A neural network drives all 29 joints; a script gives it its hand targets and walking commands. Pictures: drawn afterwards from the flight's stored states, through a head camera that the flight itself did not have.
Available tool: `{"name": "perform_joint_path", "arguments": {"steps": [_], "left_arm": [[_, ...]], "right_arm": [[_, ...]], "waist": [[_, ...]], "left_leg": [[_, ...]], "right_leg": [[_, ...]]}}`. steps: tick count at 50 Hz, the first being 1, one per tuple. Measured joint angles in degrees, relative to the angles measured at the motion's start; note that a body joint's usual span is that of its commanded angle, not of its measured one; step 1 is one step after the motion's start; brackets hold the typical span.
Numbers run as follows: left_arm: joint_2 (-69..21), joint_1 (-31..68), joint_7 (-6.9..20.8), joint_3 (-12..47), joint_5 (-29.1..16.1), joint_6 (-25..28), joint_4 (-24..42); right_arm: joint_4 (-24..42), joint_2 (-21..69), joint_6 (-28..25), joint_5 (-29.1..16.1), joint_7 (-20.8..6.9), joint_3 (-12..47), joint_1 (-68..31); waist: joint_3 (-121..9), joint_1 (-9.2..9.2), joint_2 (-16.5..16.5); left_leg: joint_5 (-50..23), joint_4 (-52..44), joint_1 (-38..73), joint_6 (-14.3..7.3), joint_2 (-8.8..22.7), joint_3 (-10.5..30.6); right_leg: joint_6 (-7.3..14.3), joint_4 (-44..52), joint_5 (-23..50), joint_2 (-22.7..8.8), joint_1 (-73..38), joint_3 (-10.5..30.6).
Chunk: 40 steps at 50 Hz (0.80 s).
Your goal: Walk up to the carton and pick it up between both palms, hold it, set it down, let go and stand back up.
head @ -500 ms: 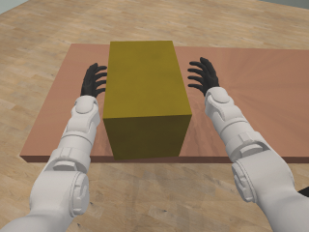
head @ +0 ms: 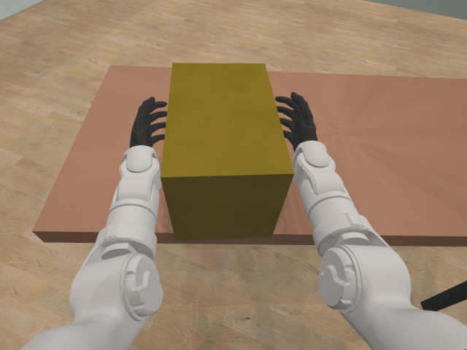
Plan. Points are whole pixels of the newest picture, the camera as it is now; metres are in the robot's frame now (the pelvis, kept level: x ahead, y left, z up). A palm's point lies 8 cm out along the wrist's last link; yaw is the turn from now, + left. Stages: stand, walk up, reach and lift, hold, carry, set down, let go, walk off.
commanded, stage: reach and lift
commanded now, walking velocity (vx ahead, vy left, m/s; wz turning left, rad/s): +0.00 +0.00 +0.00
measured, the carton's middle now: (221, 149) +0.46 +0.02 +0.08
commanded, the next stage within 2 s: none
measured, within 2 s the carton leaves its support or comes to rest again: leaves its support in 1.56 s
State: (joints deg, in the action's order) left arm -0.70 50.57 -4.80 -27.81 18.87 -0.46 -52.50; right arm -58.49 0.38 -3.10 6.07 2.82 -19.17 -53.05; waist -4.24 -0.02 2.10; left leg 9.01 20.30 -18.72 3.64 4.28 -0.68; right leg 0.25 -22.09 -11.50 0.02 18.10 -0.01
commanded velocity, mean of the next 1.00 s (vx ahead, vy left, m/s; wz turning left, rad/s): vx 0.00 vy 0.00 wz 0.00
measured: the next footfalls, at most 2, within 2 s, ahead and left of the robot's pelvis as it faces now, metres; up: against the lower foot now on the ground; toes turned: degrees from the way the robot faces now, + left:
none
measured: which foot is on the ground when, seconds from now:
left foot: down 0.00-1.00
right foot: down 0.00-1.00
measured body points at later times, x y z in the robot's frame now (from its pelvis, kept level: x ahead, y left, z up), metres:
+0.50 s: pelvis +0.00 +0.00 +0.00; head +0.03 +0.02 +0.45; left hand +0.44 +0.16 +0.12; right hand +0.44 -0.12 +0.13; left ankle +0.00 +0.16 -0.74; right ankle -0.01 -0.12 -0.74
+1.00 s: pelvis +0.00 +0.00 +0.00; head +0.03 +0.02 +0.45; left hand +0.44 +0.16 +0.11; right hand +0.44 -0.12 +0.13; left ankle +0.00 +0.16 -0.74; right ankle -0.01 -0.12 -0.74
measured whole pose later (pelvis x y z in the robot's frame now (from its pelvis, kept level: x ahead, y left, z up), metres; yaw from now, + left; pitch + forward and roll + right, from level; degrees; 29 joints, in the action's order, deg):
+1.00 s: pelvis +0.00 +0.00 +0.00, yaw +0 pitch +6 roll +0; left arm -1.4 50.3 -3.8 -28.5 19.7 -2.6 -50.9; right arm -56.7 1.6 -4.5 8.0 1.4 -21.9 -51.2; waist -3.4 0.0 2.2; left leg 8.9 20.3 -17.8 3.4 4.2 -0.8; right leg 0.1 -22.1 -11.3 -0.1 17.2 0.0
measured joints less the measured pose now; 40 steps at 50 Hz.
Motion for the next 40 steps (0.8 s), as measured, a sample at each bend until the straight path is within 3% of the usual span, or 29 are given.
{"name": "perform_joint_path", "arguments": {"steps": [10, 40], "left_arm": [[-0.5, -0.1, 1.1, -0.5, 0.6, -1.8, 1.2], [-0.6, -0.3, 1.0, -0.5, 0.8, -2.1, 1.6]], "right_arm": [[1.7, 0.5, -0.6, 1.5, -1.8, -1.6, 1.5], [1.8, 1.2, -1.4, 2.0, -1.5, -2.7, 1.9]], "waist": [[0.8, 0.01, 0.2], [0.8, 0.01, 0.1]], "left_leg": [[-0.1, 0.0, 0.9, -0.1, -0.1, 0.0], [-0.1, 0.0, 0.9, -0.2, -0.1, -0.1]], "right_leg": [[-0.1, 0.0, 0.1, -0.1, -0.9, 0.0], [-0.1, 0.0, 0.2, -0.1, -0.9, 0.0]]}}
